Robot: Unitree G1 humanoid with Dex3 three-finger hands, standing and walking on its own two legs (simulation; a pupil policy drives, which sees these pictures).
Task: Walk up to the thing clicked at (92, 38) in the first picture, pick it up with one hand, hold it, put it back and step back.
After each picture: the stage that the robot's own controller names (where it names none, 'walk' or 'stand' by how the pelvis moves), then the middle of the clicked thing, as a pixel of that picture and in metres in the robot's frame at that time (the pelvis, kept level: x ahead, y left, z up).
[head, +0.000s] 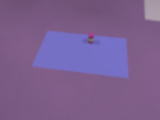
stand; (91, 38) +1.38 -0.09 -0.72
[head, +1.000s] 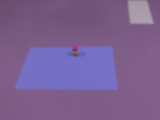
walk; (75, 50) +1.23 +0.20 -0.70
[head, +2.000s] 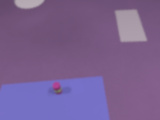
walk; (57, 88) +0.71 +0.32 -0.71
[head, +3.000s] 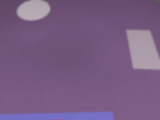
walk; out of the picture +0.41 +0.23 -0.71
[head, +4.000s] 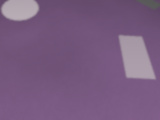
stand; out of the picture +0.27 +0.20 -0.71
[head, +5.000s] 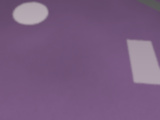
stand; out of the picture +0.27 +0.19 -0.72
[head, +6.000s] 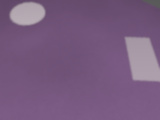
stand; out of the picture +0.26 +0.20 -0.73
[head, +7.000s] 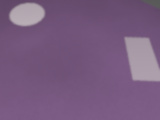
stand; out of the picture +0.26 +0.20 -0.73
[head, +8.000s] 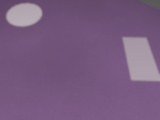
go down; out of the picture +0.25 +0.21 -0.73
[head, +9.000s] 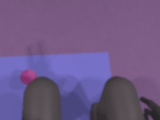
go down; (30, 78) +0.34 +0.21 -0.35
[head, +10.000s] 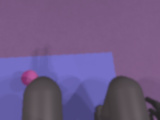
approach; (31, 79) +0.33 +0.22 -0.31
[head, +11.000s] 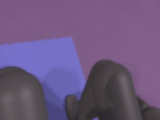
close in; out of the picture +0.33 +0.25 -0.22
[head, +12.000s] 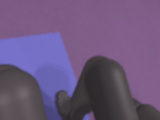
close; out of the picture +0.34 +0.26 -0.21
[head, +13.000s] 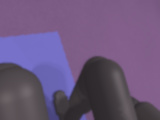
lift; out of the picture +0.34 +0.26 -0.22
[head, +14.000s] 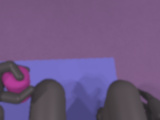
lift; (18, 85) +0.28 +0.22 -0.06
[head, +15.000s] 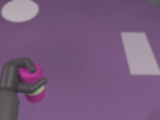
lift; (33, 83) +0.32 +0.17 +0.05
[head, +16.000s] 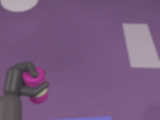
hold; (36, 86) +0.32 +0.17 +0.01
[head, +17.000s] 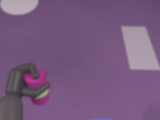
hold; (38, 87) +0.32 +0.17 +0.00
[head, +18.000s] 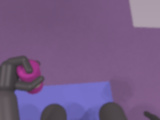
crouch; (31, 77) +0.35 +0.18 -0.06
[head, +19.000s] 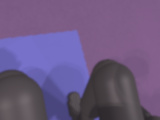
lower; out of the picture +0.35 +0.26 -0.21
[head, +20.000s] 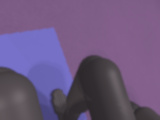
lower; out of the picture +0.37 +0.28 -0.22
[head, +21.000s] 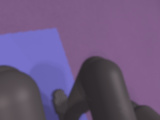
lower; out of the picture +0.36 +0.28 -0.22
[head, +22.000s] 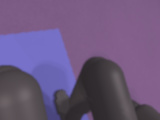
lower; out of the picture +0.36 +0.28 -0.22
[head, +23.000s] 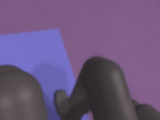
loosen; out of the picture +0.36 +0.28 -0.22
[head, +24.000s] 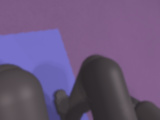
withdraw; out of the picture +0.34 +0.24 -0.22
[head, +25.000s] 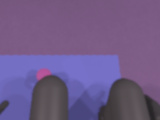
walk; (45, 77) +0.36 +0.19 -0.33
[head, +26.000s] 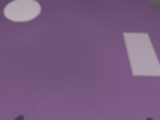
stand; out of the picture +0.27 +0.15 -0.66
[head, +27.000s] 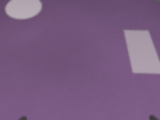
stand; out of the picture +0.28 +0.18 -0.67
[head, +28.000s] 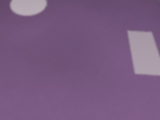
stand; out of the picture +0.28 +0.17 -0.69
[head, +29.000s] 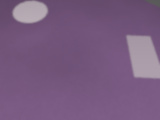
walk; out of the picture +0.29 +0.17 -0.72
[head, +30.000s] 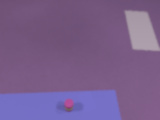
walk; (68, 105) +0.45 +0.07 -0.70
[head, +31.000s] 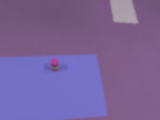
walk; (54, 65) +0.77 +0.20 -0.70
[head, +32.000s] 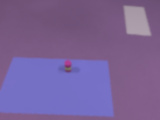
stand; (68, 66) +0.92 +0.16 -0.71
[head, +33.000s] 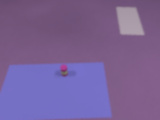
stand; (64, 70) +0.92 +0.20 -0.73
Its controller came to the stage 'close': yes
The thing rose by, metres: 0.72
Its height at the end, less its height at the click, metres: +0.00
